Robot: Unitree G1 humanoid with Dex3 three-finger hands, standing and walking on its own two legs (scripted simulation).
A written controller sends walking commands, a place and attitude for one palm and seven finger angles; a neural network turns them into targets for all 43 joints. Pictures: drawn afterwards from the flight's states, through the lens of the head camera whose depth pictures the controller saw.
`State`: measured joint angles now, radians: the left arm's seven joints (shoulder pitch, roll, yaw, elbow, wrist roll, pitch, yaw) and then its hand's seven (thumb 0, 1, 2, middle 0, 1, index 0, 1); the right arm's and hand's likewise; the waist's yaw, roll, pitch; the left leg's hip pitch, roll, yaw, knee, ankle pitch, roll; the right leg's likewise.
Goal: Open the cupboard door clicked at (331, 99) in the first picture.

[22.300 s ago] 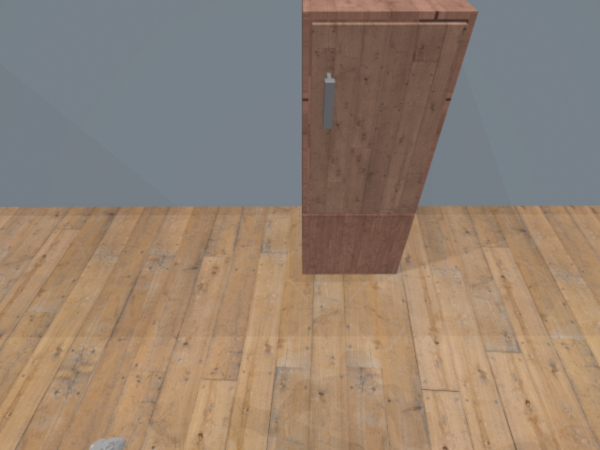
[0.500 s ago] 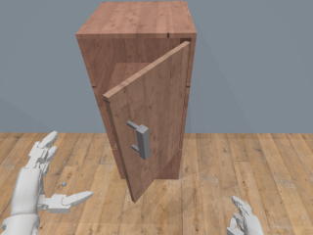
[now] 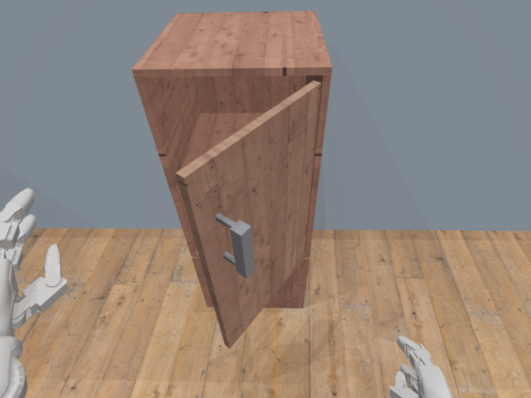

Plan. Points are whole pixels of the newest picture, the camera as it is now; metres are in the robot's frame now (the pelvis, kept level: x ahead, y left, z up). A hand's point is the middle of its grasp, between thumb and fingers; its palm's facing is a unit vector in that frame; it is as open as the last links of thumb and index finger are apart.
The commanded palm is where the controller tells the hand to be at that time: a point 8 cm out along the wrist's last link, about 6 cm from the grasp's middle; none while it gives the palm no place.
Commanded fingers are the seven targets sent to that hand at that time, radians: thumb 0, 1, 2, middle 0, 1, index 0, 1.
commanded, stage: draw the hand back to the body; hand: left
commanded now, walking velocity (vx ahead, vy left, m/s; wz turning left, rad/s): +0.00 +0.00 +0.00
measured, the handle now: (234, 244) +0.35 +0.11 +0.03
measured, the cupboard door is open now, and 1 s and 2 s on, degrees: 54 54 54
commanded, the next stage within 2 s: step back with the hand held close in 0.28 s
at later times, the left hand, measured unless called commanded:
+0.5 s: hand (77, 277) +0.19 +0.25 +0.16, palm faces +0.45 -0.78 -0.43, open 7.4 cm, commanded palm +0.14 +0.28 +0.17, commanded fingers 0.00 0.90 0.90 -0.20 -0.30 -0.20 -0.30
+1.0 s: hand (16, 334) +0.13 +0.28 +0.16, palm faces +0.40 -0.76 -0.51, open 7.4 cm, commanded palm +0.07 +0.31 +0.17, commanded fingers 0.00 0.90 0.90 -0.20 -0.30 -0.20 -0.30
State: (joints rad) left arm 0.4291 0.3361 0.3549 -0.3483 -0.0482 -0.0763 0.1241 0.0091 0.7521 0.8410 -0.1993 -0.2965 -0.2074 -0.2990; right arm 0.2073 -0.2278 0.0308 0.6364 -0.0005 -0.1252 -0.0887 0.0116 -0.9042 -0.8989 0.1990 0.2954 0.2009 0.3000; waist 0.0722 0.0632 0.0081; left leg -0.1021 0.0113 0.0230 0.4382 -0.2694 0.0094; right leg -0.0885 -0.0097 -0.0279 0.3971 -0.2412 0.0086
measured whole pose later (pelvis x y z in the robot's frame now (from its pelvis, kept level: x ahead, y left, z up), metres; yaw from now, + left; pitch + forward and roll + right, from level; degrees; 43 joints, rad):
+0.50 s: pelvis +0.00 -0.01 +0.00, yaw -1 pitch -2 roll -1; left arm 0.46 0.33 0.36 -0.37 -0.04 -0.12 0.11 0.02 0.89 0.90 -0.21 -0.30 -0.21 -0.30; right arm 0.18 -0.24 0.02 0.63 0.00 -0.10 -0.08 0.01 -0.90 -0.90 0.20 0.30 0.20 0.30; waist 0.05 0.08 0.01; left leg -0.13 0.05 0.02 0.43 -0.26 -0.01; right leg -0.10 0.03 -0.03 0.35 -0.21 -0.01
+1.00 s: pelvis -0.08 +0.02 -0.01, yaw -2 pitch -1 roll -1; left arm 0.55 0.42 0.44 -0.49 -0.01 -0.19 0.14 0.01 0.89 0.90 -0.21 -0.30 -0.22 -0.30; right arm 0.20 -0.22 0.00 0.52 0.01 -0.02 -0.09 0.01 -0.90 -0.90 0.20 0.30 0.20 0.30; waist 0.01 0.00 0.03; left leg -0.33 0.00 0.06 0.55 -0.20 0.04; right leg -0.33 -0.02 0.01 0.51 -0.16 0.03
